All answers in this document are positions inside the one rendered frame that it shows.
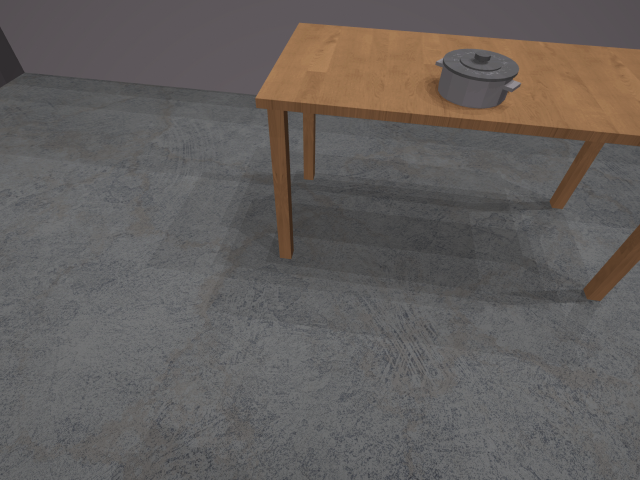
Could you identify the knob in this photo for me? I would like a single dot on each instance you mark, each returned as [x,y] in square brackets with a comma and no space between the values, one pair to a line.
[482,56]

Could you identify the pot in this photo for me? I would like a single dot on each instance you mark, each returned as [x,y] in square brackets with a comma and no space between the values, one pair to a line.
[471,93]

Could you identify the table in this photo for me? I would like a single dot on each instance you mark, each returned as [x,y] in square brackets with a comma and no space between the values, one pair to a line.
[568,91]

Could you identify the lid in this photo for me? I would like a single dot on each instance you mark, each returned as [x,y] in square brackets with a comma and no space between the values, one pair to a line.
[462,63]

